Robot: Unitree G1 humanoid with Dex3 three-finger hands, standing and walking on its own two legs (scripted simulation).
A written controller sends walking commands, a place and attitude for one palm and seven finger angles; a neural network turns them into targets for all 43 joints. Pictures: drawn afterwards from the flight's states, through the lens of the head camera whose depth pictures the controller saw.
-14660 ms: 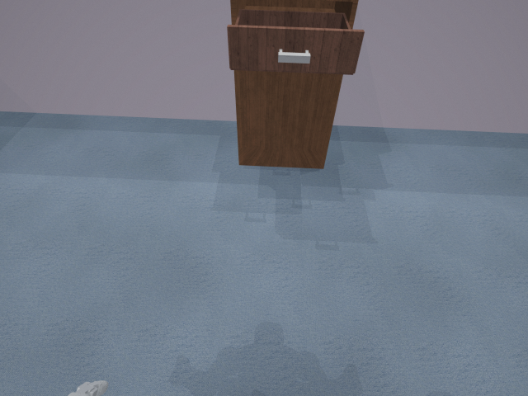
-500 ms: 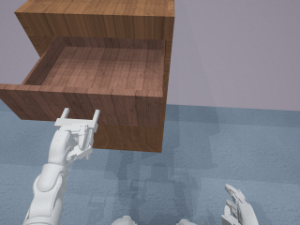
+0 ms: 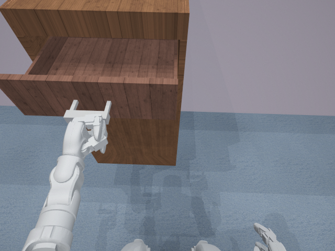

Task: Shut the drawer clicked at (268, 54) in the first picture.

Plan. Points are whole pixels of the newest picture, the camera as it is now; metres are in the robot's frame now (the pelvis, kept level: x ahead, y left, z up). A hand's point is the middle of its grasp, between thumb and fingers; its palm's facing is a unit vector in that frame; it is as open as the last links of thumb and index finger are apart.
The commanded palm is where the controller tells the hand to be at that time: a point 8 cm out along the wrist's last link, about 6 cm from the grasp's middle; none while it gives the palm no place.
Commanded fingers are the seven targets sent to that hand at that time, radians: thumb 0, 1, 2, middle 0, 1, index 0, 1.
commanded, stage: push the drawer shut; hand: left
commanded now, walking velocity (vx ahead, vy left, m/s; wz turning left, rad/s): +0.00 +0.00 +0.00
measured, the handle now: (89, 110) +0.44 +0.21 +0.06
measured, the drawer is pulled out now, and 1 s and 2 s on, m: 0.18 0.06 0.00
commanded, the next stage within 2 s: pull the fist back off the drawer in 1.76 s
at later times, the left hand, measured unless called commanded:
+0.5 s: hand (108, 117) +0.42 +0.16 +0.06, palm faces -0.02 -1.00 -0.05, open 3.0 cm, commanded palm +0.41 +0.22 +0.07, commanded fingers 0.00 0.90 0.90 -1.40 -1.60 -1.40 -1.60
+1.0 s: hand (113, 98) +0.49 +0.16 +0.06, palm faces -0.02 -1.00 -0.04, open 3.0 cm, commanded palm +0.48 +0.21 +0.07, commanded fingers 0.00 0.90 0.90 -1.40 -1.60 -1.40 -1.60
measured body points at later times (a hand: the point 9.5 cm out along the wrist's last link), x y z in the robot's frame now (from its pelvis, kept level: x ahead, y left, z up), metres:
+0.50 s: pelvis +0.00 -0.01 +0.00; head +0.08 -0.01 +0.44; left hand +0.41 +0.22 +0.07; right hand +0.08 -0.26 -0.12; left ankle +0.02 +0.11 -0.70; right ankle +0.02 -0.10 -0.70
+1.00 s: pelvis -0.01 +0.00 -0.02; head +0.10 +0.01 +0.42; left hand +0.48 +0.22 +0.07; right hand +0.01 -0.26 -0.13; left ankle +0.02 +0.11 -0.70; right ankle +0.02 -0.10 -0.70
